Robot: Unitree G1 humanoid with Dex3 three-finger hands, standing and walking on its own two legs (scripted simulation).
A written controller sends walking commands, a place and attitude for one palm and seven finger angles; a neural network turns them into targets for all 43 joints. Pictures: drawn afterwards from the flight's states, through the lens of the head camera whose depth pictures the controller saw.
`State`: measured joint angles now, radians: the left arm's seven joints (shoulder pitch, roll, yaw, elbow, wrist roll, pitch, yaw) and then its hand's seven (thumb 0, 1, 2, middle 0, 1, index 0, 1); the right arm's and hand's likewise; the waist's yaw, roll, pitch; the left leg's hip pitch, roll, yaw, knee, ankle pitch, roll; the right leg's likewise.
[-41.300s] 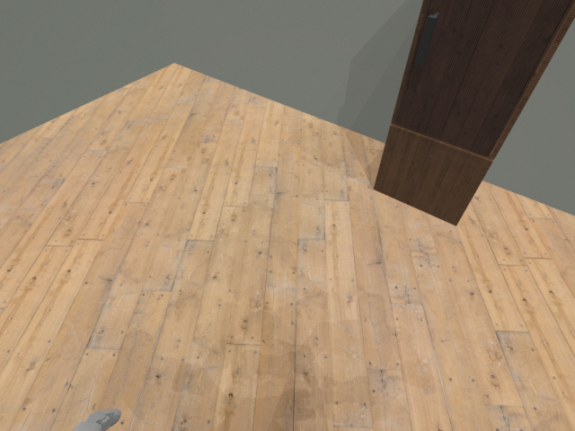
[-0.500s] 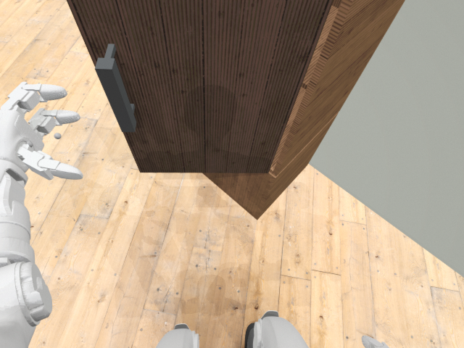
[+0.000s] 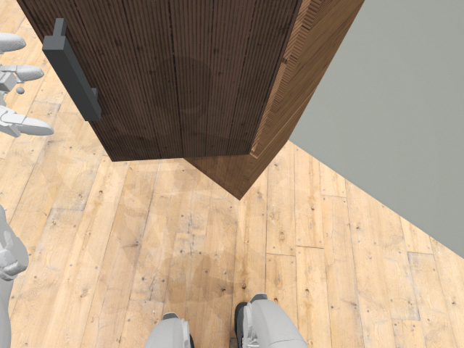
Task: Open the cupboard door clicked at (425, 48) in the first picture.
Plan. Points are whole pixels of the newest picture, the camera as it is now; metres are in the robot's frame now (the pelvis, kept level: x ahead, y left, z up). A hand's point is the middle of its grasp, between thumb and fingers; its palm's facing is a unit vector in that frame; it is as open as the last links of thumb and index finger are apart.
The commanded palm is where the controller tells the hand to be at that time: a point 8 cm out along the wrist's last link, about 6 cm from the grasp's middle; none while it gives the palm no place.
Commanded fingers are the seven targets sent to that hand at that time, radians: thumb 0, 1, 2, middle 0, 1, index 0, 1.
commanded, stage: move the hooked fingers beside the handle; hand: left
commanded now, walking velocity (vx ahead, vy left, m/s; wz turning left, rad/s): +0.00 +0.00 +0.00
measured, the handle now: (78, 74) +0.55 +0.21 +0.07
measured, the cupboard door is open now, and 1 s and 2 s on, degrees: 44 44 44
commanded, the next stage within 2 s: slide the fingers in behind the handle in 0.84 s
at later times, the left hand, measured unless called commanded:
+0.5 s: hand (10, 93) +0.50 +0.29 +0.08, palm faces +0.01 -1.00 +0.00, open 14.0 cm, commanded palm +0.49 +0.33 +0.07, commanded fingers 0.00 -0.50 0.30 -0.30 -1.20 -0.30 -1.20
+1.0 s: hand (19, 94) +0.50 +0.29 +0.08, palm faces +0.01 -1.00 -0.01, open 14.0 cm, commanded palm +0.49 +0.32 +0.07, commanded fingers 0.00 -0.50 0.30 -0.30 -1.20 -0.30 -1.20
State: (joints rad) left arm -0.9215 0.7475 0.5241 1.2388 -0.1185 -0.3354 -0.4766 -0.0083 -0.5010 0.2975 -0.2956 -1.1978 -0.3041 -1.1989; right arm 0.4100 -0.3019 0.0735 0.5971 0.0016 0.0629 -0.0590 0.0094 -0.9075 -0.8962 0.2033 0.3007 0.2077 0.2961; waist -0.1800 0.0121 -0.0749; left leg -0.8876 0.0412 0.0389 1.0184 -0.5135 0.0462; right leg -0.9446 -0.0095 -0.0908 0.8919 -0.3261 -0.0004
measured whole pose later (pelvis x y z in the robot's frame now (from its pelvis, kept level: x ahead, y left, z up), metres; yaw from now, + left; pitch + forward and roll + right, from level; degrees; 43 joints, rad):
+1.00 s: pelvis +0.01 +0.01 +0.00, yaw -1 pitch +23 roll -5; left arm -0.88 0.73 0.52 1.18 -0.13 -0.32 -0.49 -0.01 -0.50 0.30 -0.29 -1.20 -0.30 -1.20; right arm 0.43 -0.29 0.07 0.58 -0.01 0.11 -0.03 0.01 -0.91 -0.90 0.20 0.30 0.21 0.30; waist -0.17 0.02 -0.09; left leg -0.90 0.05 0.03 1.04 -0.54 0.05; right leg -0.95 0.00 -0.10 0.88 -0.33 0.01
